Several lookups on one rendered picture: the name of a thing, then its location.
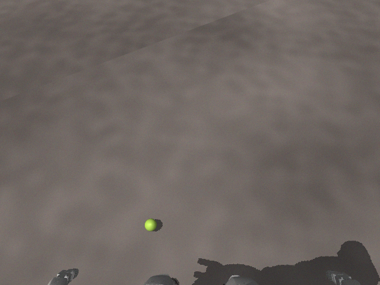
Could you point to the left robot hand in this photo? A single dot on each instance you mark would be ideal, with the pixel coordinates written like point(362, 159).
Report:
point(64, 277)

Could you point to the right robot hand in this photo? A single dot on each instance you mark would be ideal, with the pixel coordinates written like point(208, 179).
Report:
point(341, 278)

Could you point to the ball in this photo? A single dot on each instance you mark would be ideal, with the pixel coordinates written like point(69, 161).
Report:
point(150, 224)

